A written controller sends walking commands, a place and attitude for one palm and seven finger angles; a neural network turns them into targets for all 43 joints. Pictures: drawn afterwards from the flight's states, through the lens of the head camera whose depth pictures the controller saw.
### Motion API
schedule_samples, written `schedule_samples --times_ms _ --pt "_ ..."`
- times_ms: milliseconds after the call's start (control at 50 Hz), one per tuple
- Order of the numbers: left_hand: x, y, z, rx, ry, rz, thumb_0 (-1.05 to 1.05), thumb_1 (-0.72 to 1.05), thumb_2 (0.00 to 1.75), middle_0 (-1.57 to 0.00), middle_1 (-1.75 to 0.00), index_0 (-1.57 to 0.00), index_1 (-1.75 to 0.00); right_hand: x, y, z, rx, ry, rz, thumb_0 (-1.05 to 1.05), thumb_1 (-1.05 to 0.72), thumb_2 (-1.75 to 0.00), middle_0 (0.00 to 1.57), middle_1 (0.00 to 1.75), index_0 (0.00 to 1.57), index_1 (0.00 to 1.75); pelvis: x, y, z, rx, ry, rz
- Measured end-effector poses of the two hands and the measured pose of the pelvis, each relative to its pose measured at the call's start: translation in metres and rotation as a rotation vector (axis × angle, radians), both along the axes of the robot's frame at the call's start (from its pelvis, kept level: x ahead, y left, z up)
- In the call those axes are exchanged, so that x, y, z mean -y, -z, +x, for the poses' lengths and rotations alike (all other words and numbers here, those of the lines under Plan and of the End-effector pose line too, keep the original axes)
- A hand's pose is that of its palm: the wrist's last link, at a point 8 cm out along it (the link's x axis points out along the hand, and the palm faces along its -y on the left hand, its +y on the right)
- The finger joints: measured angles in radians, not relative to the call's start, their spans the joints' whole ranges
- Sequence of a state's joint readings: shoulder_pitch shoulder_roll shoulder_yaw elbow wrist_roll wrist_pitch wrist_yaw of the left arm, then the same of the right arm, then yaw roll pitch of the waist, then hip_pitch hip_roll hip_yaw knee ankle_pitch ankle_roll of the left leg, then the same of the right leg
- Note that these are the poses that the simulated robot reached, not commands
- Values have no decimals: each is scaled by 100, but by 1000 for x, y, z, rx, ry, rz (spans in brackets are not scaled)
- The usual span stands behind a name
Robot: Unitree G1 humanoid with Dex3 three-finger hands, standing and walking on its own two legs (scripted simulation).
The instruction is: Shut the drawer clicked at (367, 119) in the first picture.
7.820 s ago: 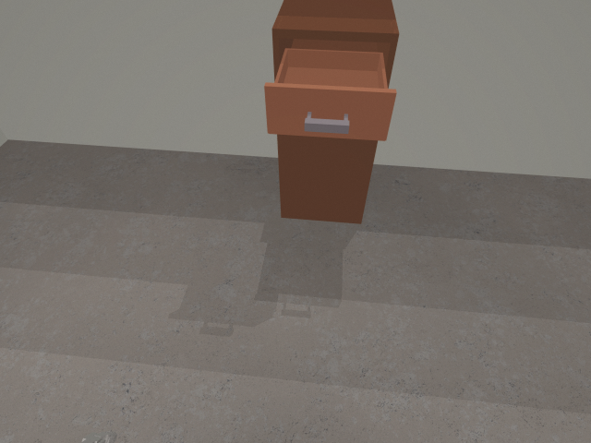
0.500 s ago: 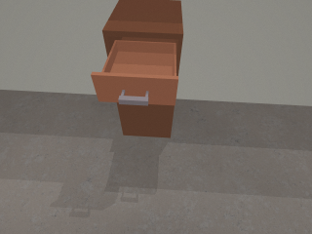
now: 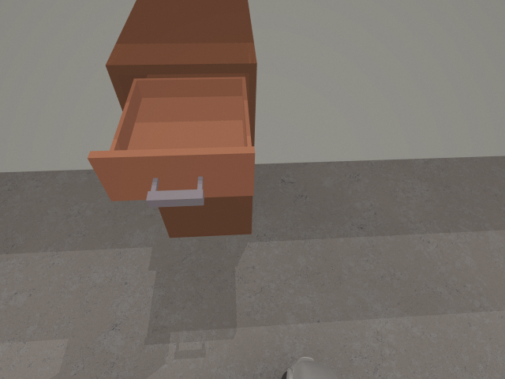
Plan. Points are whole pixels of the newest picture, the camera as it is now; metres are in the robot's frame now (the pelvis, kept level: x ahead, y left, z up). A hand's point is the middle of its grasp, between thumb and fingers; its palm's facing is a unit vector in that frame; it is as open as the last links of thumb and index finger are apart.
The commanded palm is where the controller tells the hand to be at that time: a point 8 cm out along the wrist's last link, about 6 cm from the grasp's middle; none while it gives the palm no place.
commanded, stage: take the last steps up to it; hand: left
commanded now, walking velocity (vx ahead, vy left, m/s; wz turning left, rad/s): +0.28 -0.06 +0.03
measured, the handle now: (177, 190) +0.48 +0.16 -0.03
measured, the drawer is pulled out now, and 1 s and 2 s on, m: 0.30 0.30 0.30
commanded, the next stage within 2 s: come to a stop and stand still in 0.36 s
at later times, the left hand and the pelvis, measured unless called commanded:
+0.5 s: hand out of the picture +0.13 +0.15 -0.19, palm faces +0.11 -0.98 -0.16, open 7.3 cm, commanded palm none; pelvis +0.15 -0.02 -0.01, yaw +1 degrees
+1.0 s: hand (184, 350) +0.21 +0.13 -0.17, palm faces +0.09 -0.96 -0.25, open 7.3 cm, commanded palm none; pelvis +0.17 -0.06 +0.00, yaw +3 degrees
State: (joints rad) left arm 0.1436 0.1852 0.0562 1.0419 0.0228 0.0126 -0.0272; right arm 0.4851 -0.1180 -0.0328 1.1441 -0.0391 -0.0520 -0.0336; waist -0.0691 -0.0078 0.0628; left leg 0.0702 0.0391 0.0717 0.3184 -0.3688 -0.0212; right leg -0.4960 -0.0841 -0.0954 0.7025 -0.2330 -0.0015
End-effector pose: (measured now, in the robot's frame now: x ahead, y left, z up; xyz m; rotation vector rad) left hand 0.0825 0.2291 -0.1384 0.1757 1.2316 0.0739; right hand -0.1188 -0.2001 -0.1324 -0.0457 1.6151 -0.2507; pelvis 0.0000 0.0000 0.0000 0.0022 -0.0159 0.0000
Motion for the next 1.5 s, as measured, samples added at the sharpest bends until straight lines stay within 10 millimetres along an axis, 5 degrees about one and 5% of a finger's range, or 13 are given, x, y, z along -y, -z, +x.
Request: schedule_samples --times_ms 60,120,240,360,440,500,600,860,1060,1180,1380,1500 --pt "19 4 53 103 22 13 1 91 90 -19 -30 -19 -30 15 13 10 -53 16 26 1 -90 -90 20 30 20 30 19 14 27 -1 -7 6" --pt "34 1 76 158 1 14 1 91 90 -19 -30 -20 -30 34 21 44 -44 1 26 1 -90 -90 20 30 20 30 31 16 44 15 -15 -6" --pt "40 -8 69 98 -85 45 -1 95 90 -20 -30 -20 -30 68 16 172 197 -87 -22 1 -91 -90 20 29 20 30 40 1 78 15 -30 -16" --pt "32 -2 51 -17 -122 38 -1 94 90 -20 -30 -20 -30 68 0 292 418 -173 -38 1 -91 -90 19 29 19 30 38 -3 112 16 -33 -25" --pt "29 14 38 -103 -170 2 0 93 90 -20 -30 -20 -30 55 -4 348 503 -227 -48 1 -91 -90 19 29 19 30 29 4 139 27 -32 -39" --pt "30 22 34 -173 -179 -16 0 92 90 -20 -30 -20 -30 44 -4 368 518 -242 -49 0 -91 -90 20 29 20 30 24 8 155 31 -22 -16" --pt "39 13 49 -207 -179 -16 1 92 90 -19 -30 -19 -30 47 -4 372 458 -219 -64 -1 -94 -90 20 30 20 30 26 0 171 25 -23 3" --pt "69 -1 95 -134 -143 53 1 91 90 -20 -30 -20 -30 94 21 353 310 -153 -16 0 -92 -90 20 30 20 30 63 2 176 11 -31 26" --pt "48 -2 116 -41 -153 72 1 92 90 -20 -30 -20 -30 90 15 307 240 -175 -31 1 -91 -90 20 29 20 30 59 1 160 5 -44 21" --pt "50 -5 109 -38 -141 61 1 91 90 -20 -30 -20 -30 77 13 288 217 -172 8 1 -91 -90 20 30 20 30 60 -3 156 8 -39 20" --pt "70 -2 66 -165 -148 28 1 92 90 -20 -30 -20 -30 71 13 269 190 -143 29 1 -91 -90 20 30 20 30 63 -6 160 2 -27 13" --pt "68 3 58 -180 -103 44 1 91 90 -20 -30 -20 -30 83 19 276 209 -150 5 1 -91 -90 20 30 20 30 62 3 162 -20 -36 5"
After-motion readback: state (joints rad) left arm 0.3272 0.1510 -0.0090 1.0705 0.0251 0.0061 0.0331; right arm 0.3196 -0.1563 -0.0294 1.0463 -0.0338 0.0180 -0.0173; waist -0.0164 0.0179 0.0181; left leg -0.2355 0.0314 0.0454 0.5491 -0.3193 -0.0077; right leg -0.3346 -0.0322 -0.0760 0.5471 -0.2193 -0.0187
